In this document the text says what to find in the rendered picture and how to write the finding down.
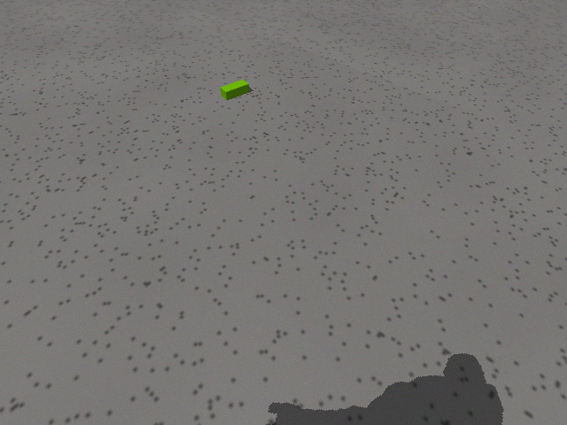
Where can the carton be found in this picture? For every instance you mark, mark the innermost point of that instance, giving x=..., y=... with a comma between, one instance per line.
x=234, y=89

